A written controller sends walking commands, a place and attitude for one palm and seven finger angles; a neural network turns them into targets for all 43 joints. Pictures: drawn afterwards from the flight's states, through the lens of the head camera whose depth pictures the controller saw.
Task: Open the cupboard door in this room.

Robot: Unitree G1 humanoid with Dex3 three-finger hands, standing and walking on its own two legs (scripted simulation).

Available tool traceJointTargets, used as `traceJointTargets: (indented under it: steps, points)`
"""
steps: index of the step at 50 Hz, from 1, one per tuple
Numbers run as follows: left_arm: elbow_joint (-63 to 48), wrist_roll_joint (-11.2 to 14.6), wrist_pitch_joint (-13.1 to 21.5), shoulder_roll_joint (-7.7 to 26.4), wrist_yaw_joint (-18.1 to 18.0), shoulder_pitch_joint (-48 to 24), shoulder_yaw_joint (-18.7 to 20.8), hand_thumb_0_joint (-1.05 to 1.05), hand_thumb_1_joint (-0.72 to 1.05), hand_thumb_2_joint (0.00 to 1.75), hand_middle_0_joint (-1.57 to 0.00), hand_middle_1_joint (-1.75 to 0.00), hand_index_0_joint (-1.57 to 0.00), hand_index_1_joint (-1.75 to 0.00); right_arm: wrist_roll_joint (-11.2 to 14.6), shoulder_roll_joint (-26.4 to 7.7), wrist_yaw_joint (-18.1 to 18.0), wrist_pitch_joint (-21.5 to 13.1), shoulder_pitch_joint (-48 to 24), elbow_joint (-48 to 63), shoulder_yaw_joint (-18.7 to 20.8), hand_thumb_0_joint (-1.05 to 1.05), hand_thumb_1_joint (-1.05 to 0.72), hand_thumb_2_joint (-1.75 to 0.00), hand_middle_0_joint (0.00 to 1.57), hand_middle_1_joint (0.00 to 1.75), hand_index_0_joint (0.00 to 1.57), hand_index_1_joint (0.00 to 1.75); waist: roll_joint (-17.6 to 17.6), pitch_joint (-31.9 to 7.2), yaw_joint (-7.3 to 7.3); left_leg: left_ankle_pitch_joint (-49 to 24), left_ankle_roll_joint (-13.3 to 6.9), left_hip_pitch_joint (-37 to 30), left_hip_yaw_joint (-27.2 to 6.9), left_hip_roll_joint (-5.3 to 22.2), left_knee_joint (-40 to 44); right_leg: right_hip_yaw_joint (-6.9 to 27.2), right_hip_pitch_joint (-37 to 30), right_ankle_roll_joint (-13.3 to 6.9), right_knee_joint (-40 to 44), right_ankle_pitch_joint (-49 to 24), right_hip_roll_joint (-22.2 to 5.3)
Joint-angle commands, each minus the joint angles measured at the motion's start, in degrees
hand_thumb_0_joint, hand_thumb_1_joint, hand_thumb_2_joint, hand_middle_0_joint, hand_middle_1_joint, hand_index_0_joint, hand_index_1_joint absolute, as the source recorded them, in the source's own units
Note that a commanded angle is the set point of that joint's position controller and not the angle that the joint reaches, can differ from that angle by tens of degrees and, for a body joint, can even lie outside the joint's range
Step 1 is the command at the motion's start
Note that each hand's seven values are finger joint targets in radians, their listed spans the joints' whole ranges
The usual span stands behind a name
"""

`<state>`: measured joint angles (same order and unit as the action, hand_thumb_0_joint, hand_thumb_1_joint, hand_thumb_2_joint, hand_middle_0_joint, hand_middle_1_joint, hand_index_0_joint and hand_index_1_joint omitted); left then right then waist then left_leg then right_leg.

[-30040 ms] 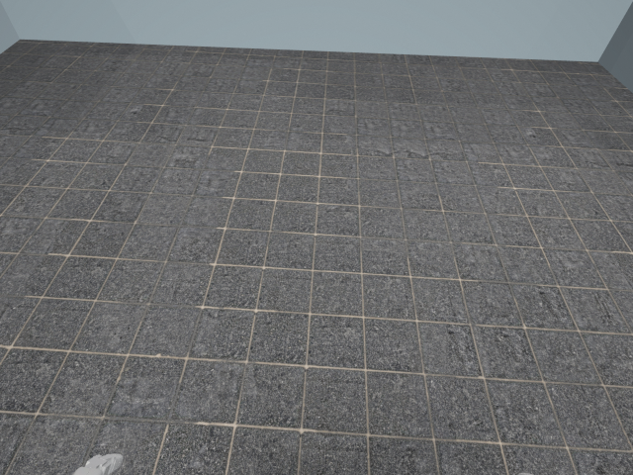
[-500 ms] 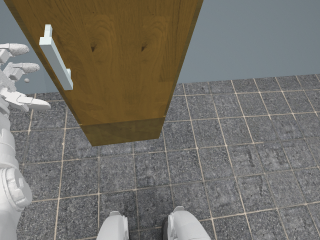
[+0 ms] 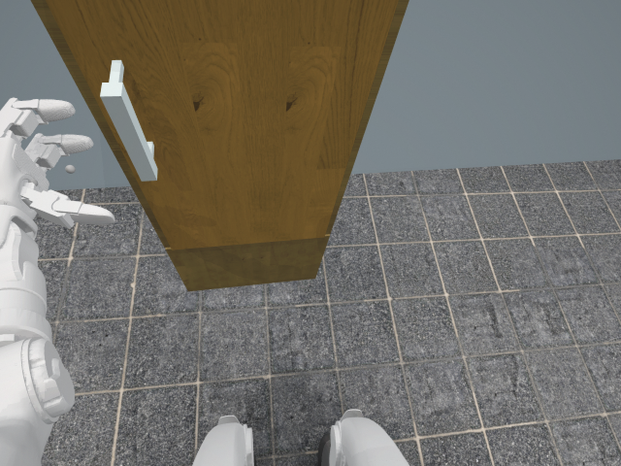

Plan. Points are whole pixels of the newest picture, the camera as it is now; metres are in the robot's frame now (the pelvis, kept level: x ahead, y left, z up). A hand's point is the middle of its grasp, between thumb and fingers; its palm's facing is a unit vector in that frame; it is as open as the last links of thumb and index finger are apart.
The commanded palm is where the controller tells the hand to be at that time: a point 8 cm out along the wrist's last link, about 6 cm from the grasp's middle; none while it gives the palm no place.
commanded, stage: move the hooked fingers beside the handle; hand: left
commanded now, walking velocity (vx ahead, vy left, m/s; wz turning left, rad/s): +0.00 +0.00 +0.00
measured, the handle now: (134, 126) +0.53 +0.22 +0.06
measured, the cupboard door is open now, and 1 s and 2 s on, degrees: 0 0 0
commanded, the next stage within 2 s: slide the fingers in behind the handle in 0.10 s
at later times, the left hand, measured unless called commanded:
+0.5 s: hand (91, 168) +0.46 +0.25 +0.06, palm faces +0.11 -0.99 -0.01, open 14.0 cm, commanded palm +0.44 +0.29 +0.06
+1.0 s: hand (120, 166) +0.46 +0.22 +0.06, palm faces +0.10 -0.99 +0.00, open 14.0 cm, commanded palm +0.43 +0.26 +0.06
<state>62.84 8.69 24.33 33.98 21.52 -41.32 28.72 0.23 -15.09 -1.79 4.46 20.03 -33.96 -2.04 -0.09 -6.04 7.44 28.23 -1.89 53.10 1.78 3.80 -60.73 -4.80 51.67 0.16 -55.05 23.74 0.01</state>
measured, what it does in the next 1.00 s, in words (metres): stands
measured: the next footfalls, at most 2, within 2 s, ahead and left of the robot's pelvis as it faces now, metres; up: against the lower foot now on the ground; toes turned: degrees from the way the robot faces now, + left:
none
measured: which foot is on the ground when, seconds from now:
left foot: down 0.00-1.00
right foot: down 0.00-1.00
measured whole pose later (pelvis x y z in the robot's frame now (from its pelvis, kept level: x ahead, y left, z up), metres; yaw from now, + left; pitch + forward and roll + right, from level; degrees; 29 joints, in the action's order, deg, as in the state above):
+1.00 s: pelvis +0.00 -0.01 +0.00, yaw +0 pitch +20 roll -3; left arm 60.6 7.6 25.0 27.0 14.3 -41.3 24.2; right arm 0.0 -14.4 -0.9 4.0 20.1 -34.9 -1.4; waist -0.4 -6.6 7.5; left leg 28.1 -1.5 52.4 2.0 3.6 -60.3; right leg -4.4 51.5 -0.2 -55.7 24.1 -0.1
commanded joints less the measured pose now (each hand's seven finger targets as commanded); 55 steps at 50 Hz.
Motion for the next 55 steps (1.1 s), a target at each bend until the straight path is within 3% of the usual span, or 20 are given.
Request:
traceJointTargets:
  steps: [1, 5, 8, 10, 13, 15, 17, 22, 24, 27, 29, 34, 38, 41, 44, 46, 48, 53, 54, 55]
  points:
    - [-11.3, 1.2, 3.3, 16.5, 0.6, -21.2, 1.7, 0.0, -0.5, 0.3, -0.3, -1.2, -0.3, -1.2, 0.0, -11.4, -0.8, -0.9, 8.1, 2.6, 3.9, 0.0, -0.9, -0.9, 0.2, 0.3, 0.2, 0.3, -8.8, -23.9, -0.11, -25.4, 1.0, -20.5, -4.5, -1.5, 7.6, 1.9, -8.8, -1.3, 4.5, -15.4, 2.7]
    - [-11.3, 1.2, 3.3, 17.0, 0.7, -22.3, 1.8, 0.0, -0.5, 0.3, -0.3, -1.2, -0.3, -1.2, 0.0, -11.5, -1.0, -1.0, 8.1, 2.5, 3.9, 0.0, -0.9, -0.9, 0.2, 0.3, 0.2, 0.3, -8.9, -24.5, -0.24, -24.3, 0.9, -20.4, -4.7, -1.6, 7.7, 2.0, -8.7, -1.4, 4.4, -14.6, 2.7]
    - [-12.2, 1.1, 3.8, 15.5, 0.3, -24.5, 0.3, 0.0, -0.5, 0.3, -0.3, -1.2, -0.3, -1.2, -0.1, -11.3, -1.1, -1.2, 8.1, 2.2, 3.8, 0.0, -0.9, -0.9, 0.2, 0.3, 0.2, 0.3, -9.9, -24.4, 0.54, -24.6, 0.9, -21.0, -5.0, -1.5, 7.3, 1.9, -7.5, -1.5, 4.1, -14.3, 2.7]
    - [-11.5, 1.2, 3.7, 15.9, 0.2, -23.4, 0.9, 0.0, -0.5, 0.3, -0.3, -1.2, -0.3, -1.2, 0.0, -11.5, -1.1, -1.2, 8.2, 2.0, 4.0, 0.0, -0.9, -0.9, 0.2, 0.3, 0.2, 0.3, -9.9, -25.1, 0.11, -24.5, 1.1, -21.5, -5.0, -1.5, 7.5, 2.0, -7.5, -1.4, 4.4, -14.0, 2.7]
    - [-12.6, 1.3, 3.6, 12.7, 0.0, -23.3, -1.4, 0.0, -0.5, 0.3, -0.3, -1.2, -0.3, -1.2, 0.0, -11.1, -0.9, -1.4, 8.1, 2.1, 3.9, 0.0, -0.9, -0.9, 0.2, 0.3, 0.2, 0.3, -10.3, -25.2, 0.38, -24.5, 1.0, -22.1, -5.1, -1.5, 7.6, 1.7, -7.1, -1.5, 4.3, -13.9, 2.6]
    - [-11.5, 1.3, 3.1, 15.0, -0.7, -22.0, 0.7, 0.0, -0.5, 0.3, -0.3, -1.2, -0.3, -1.2, 0.0, -11.4, -0.8, -1.3, 8.3, 2.1, 4.0, 0.0, -0.9, -0.9, 0.2, 0.3, 0.2, 0.3, -8.3, -25.3, -0.38, -23.7, 1.0, -20.5, -5.0, -1.6, 7.7, 1.9, -8.6, -1.4, 4.4, -14.0, 2.6]
    - [-10.8, 1.1, 2.5, 14.1, -1.2, -21.6, 0.1, 0.0, -0.5, 0.3, -0.3, -1.2, -0.3, -1.2, 0.1, -11.1, -0.7, -1.2, 8.1, 2.5, 3.8, 0.0, -0.9, -0.9, 0.2, 0.3, 0.2, 0.3, -7.1, -23.8, -0.21, -22.2, 0.6, -17.9, -4.2, -1.9, 7.9, 2.2, -10.3, -1.1, 4.8, -14.6, 2.5]
    - [-13.0, 0.1, 3.7, 16.7, -2.7, -23.4, 1.7, 0.0, -0.5, 0.3, -0.3, -1.2, -0.3, -1.2, -0.1, -11.0, -0.7, -1.4, 8.1, 2.7, 3.8, 0.0, -0.9, -0.9, 0.2, 0.3, 0.2, 0.3, -8.6, -25.4, -0.57, -21.8, 0.6, -17.2, -3.8, -2.1, 7.6, 2.8, -11.9, -1.2, 4.4, -15.4, 2.4]
    - [-13.5, 0.3, 4.4, 14.9, -2.7, -22.6, 0.8, 0.0, -0.5, 0.3, -0.3, -1.2, -0.3, -1.2, -0.2, -10.6, -0.5, -1.4, 8.1, 2.7, 3.8, 0.0, -0.9, -0.9, 0.2, 0.3, 0.2, 0.3, -10.0, -26.8, -0.71, -23.9, 0.8, -19.5, -3.9, -2.0, 7.3, 2.7, -10.9, -1.3, 4.1, -16.1, 2.6]
    - [-10.7, 0.5, 3.6, 13.9, -2.7, -22.1, 0.0, 0.0, -0.5, 0.3, -0.3, -1.2, -0.3, -1.2, 0.1, -10.8, -0.5, -1.4, 8.0, 2.5, 3.8, 0.0, -0.9, -0.9, 0.2, 0.3, 0.2, 0.3, -7.3, -23.3, 0.02, -20.2, 0.5, -16.1, -3.6, -2.1, 7.7, 2.8, -11.4, -1.1, 4.9, -14.5, 2.5]
    - [-12.3, 0.5, 3.6, 12.9, -2.5, -22.8, -0.8, 0.0, -0.5, 0.3, -0.3, -1.2, -0.3, -1.2, 0.0, -10.7, -0.5, -1.4, 8.1, 2.4, 3.9, 0.0, -0.9, -0.9, 0.2, 0.3, 0.2, 0.3, -9.7, -25.0, -0.09, -22.3, 0.7, -18.6, -3.8, -2.0, 7.7, 2.7, -10.5, -1.3, 4.6, -15.4, 2.5]
    - [-13.8, 1.0, 3.9, 10.7, -3.3, -22.6, -1.6, 0.0, -0.5, 0.3, -0.3, -1.2, -0.3, -1.2, -0.1, -10.5, -0.3, -1.6, 8.2, 2.2, 4.2, 0.0, -0.9, -0.9, 0.2, 0.3, 0.2, 0.3, -8.3, -26.1, -0.07, -24.1, 0.8, -20.0, -4.1, -1.9, 7.5, 2.4, -10.4, -1.2, 4.4, -16.3, 2.5]
    - [-13.2, 0.6, 3.9, 8.8, -4.6, -24.0, -3.0, 0.0, -0.5, 0.3, -0.3, -1.2, -0.3, -1.2, -0.1, -10.4, -0.2, -1.7, 8.3, 1.9, 4.1, 0.0, -0.9, -0.9, 0.2, 0.3, 0.2, 0.3, -7.2, -23.7, 0.5, -22.6, 0.8, -19.2, -4.4, -1.9, 7.7, 2.1, -9.3, -1.3, 4.5, -14.9, 2.5]
    - [-15.8, 0.1, 4.5, 8.1, -5.8, -22.8, -3.1, 0.0, -0.5, 0.3, -0.3, -1.2, -0.3, -1.2, -0.3, -10.1, 0.1, -1.7, 8.2, 2.0, 4.4, 0.0, -0.9, -0.9, 0.2, 0.3, 0.2, 0.3, -10.3, -27.5, -0.47, -26.3, 1.3, -22.4, -4.4, -1.9, 7.5, 2.1, -9.2, -1.4, 4.0, -16.6, 2.4]
    - [-13.8, -0.1, 4.4, 8.4, -6.8, -22.3, -2.5, 0.0, -0.5, 0.3, -0.3, -1.2, -0.3, -1.2, -0.3, -10.0, 0.3, -1.6, 8.2, 1.9, 4.3, 0.0, -0.9, -0.9, 0.2, 0.3, 0.2, 0.3, -6.7, -25.7, -0.25, -25.5, 1.0, -20.0, -4.2, -1.9, 7.4, 2.2, -10.5, -1.2, 3.9, -17.4, 2.5]
    - [-14.2, -0.3, 4.3, 7.4, -7.1, -22.1, -3.2, 0.0, -0.5, 0.3, -0.3, -1.2, -0.3, -1.2, -0.3, -9.8, 0.4, -1.6, 7.7, 2.3, 4.3, 0.0, -0.9, -0.9, 0.2, 0.3, 0.2, 0.3, -8.1, -25.1, -0.33, -24.2, 1.0, -19.1, -3.6, -2.2, 7.7, 2.4, -11.1, -1.2, 4.2, -17.3, 2.3]
    - [-14.9, -0.4, 4.7, 9.4, -7.7, -21.3, -1.4, 0.0, -0.5, 0.3, -0.3, -1.2, -0.3, -1.2, -0.4, -10.0, 0.4, -1.5, 8.0, 2.4, 4.3, 0.0, -0.9, -0.9, 0.2, 0.3, 0.2, 0.3, -6.6, -26.0, -0.87, -25.6, 0.9, -19.2, -3.8, -2.1, 7.5, 2.5, -12.4, -1.3, 3.8, -18.5, 2.5]
    - [-16.3, 0.0, 5.1, 5.5, -7.7, -20.2, -4.1, 0.0, -0.5, 0.3, -0.3, -1.2, -0.3, -1.2, -0.2, -9.6, 0.8, -1.6, 7.7, 2.7, 4.5, 0.0, -0.9, -0.9, 0.2, 0.3, 0.2, 0.3, -7.4, -26.2, -0.69, -26.9, 1.2, -20.8, -3.9, -2.0, 7.7, 2.3, -11.9, -1.4, 3.9, -18.8, 2.5]
    - [-14.8, 0.0, 4.7, 2.6, -7.7, -20.8, -6.4, 0.0, -0.5, 0.3, -0.3, -1.2, -0.3, -1.2, -0.1, -9.3, 0.9, -1.6, 7.3, 2.4, 4.4, 0.0, -0.9, -0.9, 0.2, 0.3, 0.2, 0.3, -6.8, -24.5, 0.14, -25.2, 1.1, -20.2, -3.7, -2.0, 7.8, 2.2, -10.9, -1.2, 4.3, -17.9, 2.5]
    - [-14.3, 0.1, 4.6, 3.7, -7.9, -21.8, -5.3, 0.0, -0.5, 0.3, -0.3, -1.2, -0.3, -1.2, -0.2, -9.5, 0.8, -1.7, 7.4, 2.0, 4.5, 0.0, -0.9, -0.9, 0.2, 0.3, 0.2, 0.3, -6.2, -23.7, 0.19, -23.7, 1.1, -19.4, -3.8, -1.9, 7.9, 2.2, -10.5, -1.2, 4.5, -17.0, 2.5]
